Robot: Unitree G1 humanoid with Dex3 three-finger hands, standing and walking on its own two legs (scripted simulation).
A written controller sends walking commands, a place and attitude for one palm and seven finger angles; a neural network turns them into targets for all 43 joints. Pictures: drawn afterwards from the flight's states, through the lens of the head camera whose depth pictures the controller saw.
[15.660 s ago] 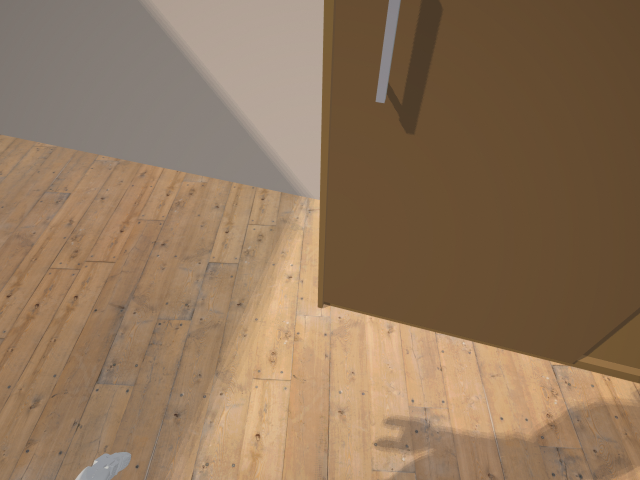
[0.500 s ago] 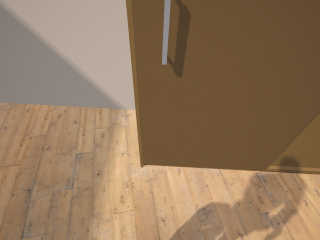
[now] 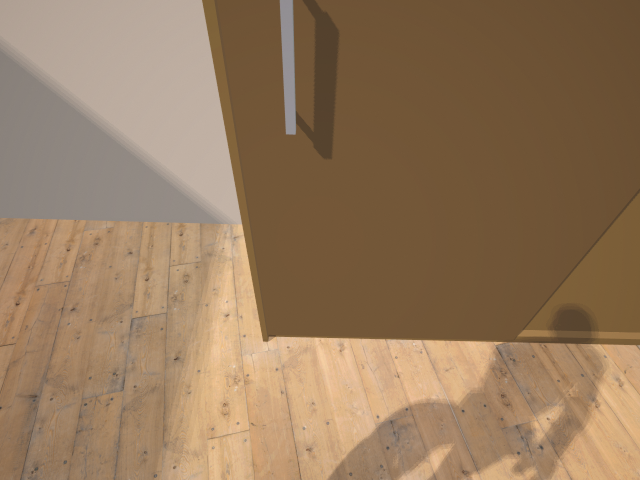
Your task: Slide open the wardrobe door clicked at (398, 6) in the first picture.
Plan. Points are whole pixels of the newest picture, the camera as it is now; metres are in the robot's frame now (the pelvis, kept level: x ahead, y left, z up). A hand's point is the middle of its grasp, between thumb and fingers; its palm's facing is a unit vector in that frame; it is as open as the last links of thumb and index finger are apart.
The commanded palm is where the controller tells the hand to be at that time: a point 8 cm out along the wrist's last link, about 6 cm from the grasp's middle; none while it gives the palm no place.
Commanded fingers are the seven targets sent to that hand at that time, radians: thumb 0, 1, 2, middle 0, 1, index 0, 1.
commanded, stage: look again from close up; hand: left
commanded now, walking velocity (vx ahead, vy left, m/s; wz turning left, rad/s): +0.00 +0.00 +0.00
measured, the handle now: (289, 57) +0.66 +0.09 +0.22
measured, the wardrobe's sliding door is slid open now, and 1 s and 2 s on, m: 0.00 0.00 0.00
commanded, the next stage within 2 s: shuffle to correct the standing spot in 0.56 s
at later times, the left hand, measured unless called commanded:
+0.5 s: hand out of the picture -0.01 +0.15 -0.17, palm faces +0.04 -0.98 -0.18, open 7.3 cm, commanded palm none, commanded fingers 0.00 0.90 0.90 -0.20 -0.30 -0.20 -0.30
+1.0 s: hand out of the picture +0.00 +0.15 -0.19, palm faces +0.05 -0.99 -0.12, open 7.3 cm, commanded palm none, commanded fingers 0.00 0.90 0.90 -0.20 -0.30 -0.20 -0.30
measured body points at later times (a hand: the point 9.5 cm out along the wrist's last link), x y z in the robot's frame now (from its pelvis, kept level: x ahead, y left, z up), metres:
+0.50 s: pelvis +0.03 -0.01 +0.00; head +0.04 -0.01 +0.45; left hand -0.01 +0.20 -0.16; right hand +0.03 -0.23 -0.16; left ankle +0.06 +0.11 -0.74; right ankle -0.06 -0.07 -0.74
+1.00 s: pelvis +0.08 +0.00 -0.02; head +0.09 +0.02 +0.43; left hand +0.00 +0.20 -0.18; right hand +0.06 -0.21 -0.17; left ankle +0.06 +0.11 -0.74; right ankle -0.06 -0.07 -0.72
